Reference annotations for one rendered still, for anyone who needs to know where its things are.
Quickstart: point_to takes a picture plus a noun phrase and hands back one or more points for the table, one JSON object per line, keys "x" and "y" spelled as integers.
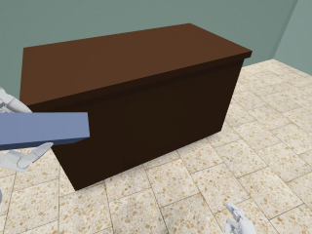
{"x": 147, "y": 93}

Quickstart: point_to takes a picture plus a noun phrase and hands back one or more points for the right robot hand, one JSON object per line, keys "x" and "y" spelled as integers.
{"x": 244, "y": 225}

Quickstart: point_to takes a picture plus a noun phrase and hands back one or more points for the left robot hand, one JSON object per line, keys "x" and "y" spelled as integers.
{"x": 14, "y": 160}

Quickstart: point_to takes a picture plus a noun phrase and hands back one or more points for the sponge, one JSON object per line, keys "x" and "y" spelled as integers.
{"x": 19, "y": 130}

